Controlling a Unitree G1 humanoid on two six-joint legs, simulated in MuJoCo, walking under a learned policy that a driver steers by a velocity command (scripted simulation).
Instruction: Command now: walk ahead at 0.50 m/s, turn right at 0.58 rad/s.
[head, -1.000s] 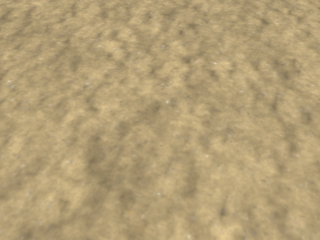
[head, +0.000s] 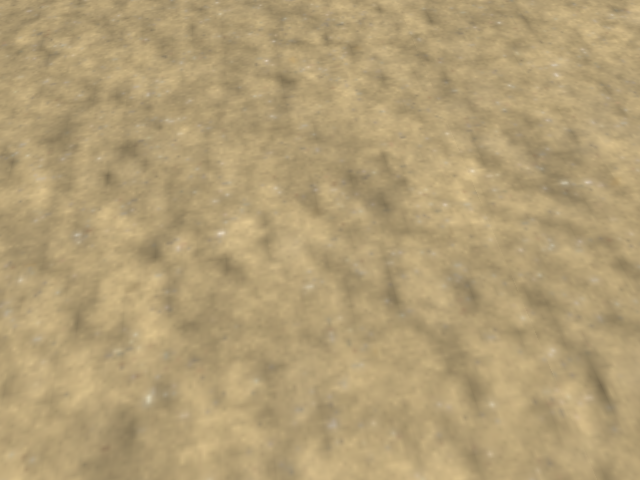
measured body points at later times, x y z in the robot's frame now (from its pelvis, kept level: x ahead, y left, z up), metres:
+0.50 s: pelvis +0.28 +0.05 +0.00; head +0.31 +0.05 +0.45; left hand +0.48 +0.28 -0.11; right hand +0.28 -0.23 -0.12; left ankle +0.30 +0.15 -0.75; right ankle +0.30 -0.11 -0.68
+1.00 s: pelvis +0.51 -0.07 +0.00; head +0.54 -0.09 +0.45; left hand +0.67 +0.18 -0.10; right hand +0.58 -0.37 -0.13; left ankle +0.60 +0.07 -0.67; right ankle +0.51 -0.16 -0.75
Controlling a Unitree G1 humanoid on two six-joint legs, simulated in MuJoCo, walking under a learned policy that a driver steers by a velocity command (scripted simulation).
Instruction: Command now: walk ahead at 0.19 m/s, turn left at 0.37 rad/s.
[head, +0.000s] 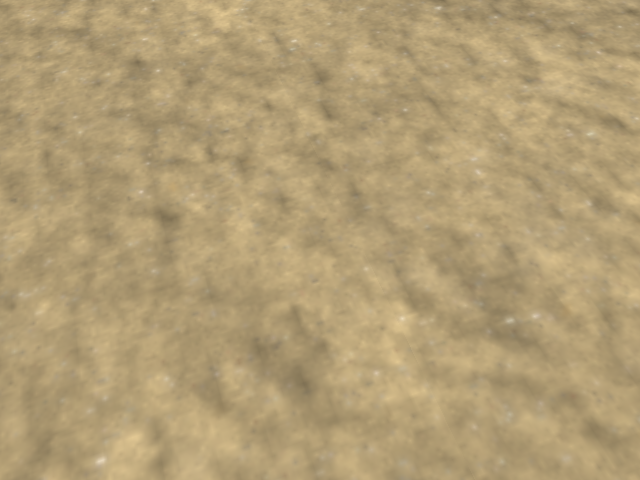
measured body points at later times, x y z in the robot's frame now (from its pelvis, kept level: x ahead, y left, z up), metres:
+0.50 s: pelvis +0.10 +0.02 -0.01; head +0.15 +0.06 +0.44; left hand +0.19 +0.34 -0.12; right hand +0.33 -0.21 -0.09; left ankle +0.15 +0.13 -0.75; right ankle +0.17 -0.13 -0.69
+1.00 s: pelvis +0.12 -0.01 +0.00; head +0.16 +0.01 +0.44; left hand +0.07 +0.30 -0.11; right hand +0.42 -0.14 -0.10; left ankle +0.04 +0.11 -0.71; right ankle +0.19 -0.11 -0.75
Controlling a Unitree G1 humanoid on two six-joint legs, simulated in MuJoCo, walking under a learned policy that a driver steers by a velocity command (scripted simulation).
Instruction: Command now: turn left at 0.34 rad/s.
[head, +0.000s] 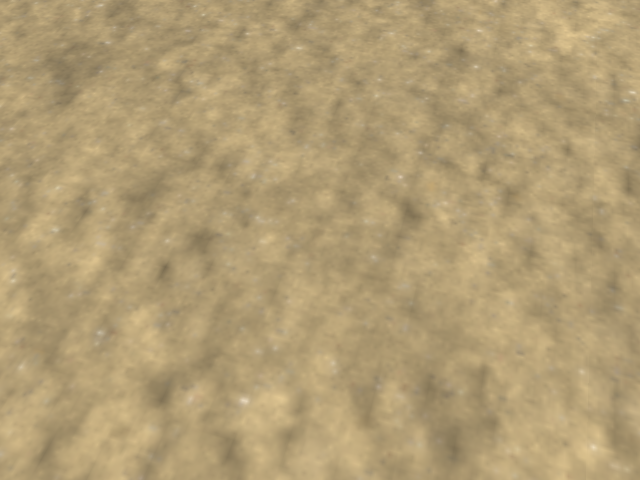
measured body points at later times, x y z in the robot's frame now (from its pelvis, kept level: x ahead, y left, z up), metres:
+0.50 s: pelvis +0.00 +0.02 -0.01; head +0.01 +0.01 +0.44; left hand +0.08 +0.30 -0.12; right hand +0.17 -0.21 -0.12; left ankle +0.00 +0.14 -0.74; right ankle +0.00 -0.11 -0.74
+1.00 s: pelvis +0.08 +0.04 +0.00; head +0.10 +0.06 +0.45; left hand +0.19 +0.31 -0.12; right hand +0.08 -0.23 -0.13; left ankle +0.01 +0.13 -0.74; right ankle +0.08 -0.10 -0.67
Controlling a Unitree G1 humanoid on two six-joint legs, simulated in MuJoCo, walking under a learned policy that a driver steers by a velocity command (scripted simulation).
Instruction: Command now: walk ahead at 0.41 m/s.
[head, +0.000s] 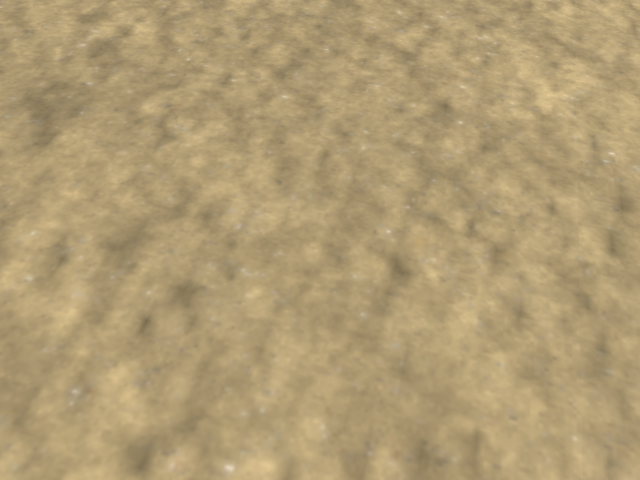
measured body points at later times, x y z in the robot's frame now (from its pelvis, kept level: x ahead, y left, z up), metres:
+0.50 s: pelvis +0.21 -0.07 -0.01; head +0.25 -0.07 +0.44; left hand +0.33 +0.19 -0.13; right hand +0.30 -0.34 -0.14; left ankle +0.23 +0.09 -0.69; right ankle +0.29 -0.14 -0.74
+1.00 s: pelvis +0.36 -0.02 +0.01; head +0.38 +0.00 +0.45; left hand +0.52 +0.24 -0.12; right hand +0.35 -0.30 -0.12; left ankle +0.29 +0.08 -0.74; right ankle +0.46 -0.19 -0.68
